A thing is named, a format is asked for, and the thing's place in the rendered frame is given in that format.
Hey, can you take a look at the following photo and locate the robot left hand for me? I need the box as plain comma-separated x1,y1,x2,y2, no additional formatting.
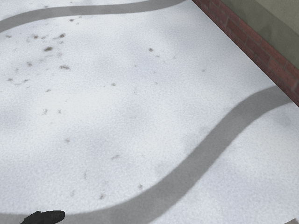
20,210,65,224

